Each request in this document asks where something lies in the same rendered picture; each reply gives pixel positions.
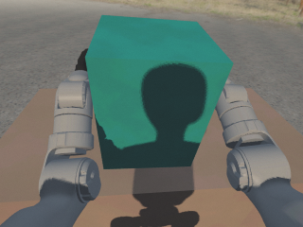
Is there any right robot upper arm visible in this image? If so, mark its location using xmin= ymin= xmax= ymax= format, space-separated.
xmin=226 ymin=144 xmax=303 ymax=227

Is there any pedestal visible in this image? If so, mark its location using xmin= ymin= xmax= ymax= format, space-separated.
xmin=0 ymin=88 xmax=303 ymax=227

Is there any right robot forearm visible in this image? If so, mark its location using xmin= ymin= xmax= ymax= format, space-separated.
xmin=215 ymin=78 xmax=292 ymax=180

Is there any left robot upper arm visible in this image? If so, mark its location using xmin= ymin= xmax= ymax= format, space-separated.
xmin=0 ymin=157 xmax=101 ymax=227

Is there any left robot forearm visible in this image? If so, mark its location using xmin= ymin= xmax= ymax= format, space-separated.
xmin=39 ymin=70 xmax=95 ymax=197

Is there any left robot hand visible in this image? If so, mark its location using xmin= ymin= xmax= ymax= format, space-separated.
xmin=75 ymin=48 xmax=88 ymax=72

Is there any carton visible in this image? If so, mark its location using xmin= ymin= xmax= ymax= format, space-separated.
xmin=85 ymin=15 xmax=234 ymax=169

